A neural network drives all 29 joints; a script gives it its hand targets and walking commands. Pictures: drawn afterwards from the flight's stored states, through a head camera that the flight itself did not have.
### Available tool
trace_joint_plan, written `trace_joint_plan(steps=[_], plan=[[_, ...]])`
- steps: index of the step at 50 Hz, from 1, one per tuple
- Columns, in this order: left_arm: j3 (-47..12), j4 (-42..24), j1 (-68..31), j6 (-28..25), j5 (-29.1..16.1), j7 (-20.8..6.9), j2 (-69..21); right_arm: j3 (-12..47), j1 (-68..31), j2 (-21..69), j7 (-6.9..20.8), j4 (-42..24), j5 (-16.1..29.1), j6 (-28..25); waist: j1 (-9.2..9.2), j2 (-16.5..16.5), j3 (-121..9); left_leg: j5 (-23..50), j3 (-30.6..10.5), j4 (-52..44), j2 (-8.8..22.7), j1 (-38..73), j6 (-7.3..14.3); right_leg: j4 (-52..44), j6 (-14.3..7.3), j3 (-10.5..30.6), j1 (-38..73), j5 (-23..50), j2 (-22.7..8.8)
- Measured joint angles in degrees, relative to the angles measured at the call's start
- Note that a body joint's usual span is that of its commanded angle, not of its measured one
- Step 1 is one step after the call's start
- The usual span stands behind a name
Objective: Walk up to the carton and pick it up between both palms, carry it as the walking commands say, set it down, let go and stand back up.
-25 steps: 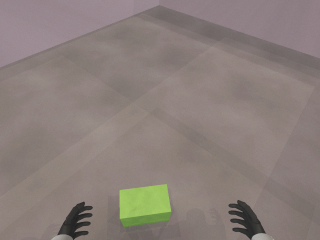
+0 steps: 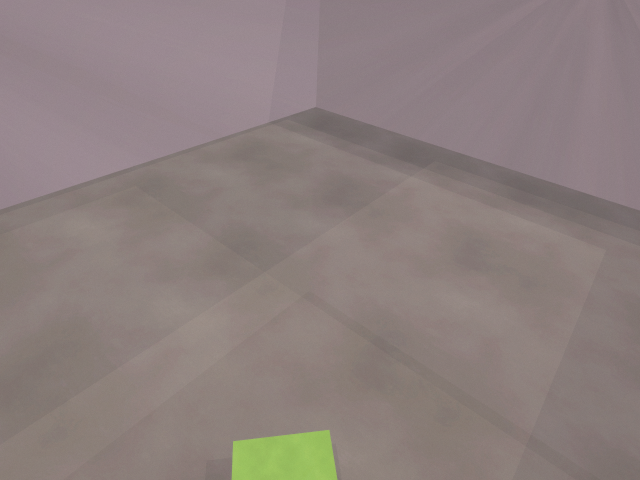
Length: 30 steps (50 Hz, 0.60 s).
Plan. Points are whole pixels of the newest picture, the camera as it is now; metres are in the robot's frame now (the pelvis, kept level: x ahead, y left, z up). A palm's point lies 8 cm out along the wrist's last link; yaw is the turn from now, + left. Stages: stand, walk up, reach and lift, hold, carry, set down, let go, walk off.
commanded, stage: stand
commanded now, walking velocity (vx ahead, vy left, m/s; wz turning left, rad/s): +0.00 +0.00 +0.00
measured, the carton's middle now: (284, 478) +0.42 +0.07 -0.68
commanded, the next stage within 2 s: none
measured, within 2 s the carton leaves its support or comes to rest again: neither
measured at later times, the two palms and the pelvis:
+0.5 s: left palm out of the picture -0.02 +0.30 -0.13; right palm out of the picture -0.02 -0.26 -0.11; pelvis -0.04 +0.02 +0.00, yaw -1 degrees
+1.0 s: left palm out of the picture -0.02 +0.32 -0.13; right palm out of the picture -0.01 -0.25 -0.12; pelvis -0.05 +0.04 +0.00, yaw +0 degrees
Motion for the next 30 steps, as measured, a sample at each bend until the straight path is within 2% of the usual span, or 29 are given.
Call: trace_joint_plan(steps=[15, 30], plan=[[-1.62, 6.68, 0.13, -1.15, -0.83, -0.63, 0.46, 1.36, 1.19, 0.23, 0.77, 6.66, 0.27, -0.84, -0.01, 0.20, 2.92, 3.53, 0.45, -1.23, -0.22, -1.65, 0.65, -0.95, 0.82, 0.32, -1.88, 3.45, -0.35], [-1.90, 11.40, -0.96, -1.32, -1.55, -0.32, 0.64, 1.98, -0.28, -0.05, 0.36, 11.02, 0.60, -0.83, 0.15, 0.81, 4.75, 4.91, 1.32, -1.73, -1.32, -2.67, 1.96, -0.29, 2.15, 1.07, -3.51, 4.28, -1.51]])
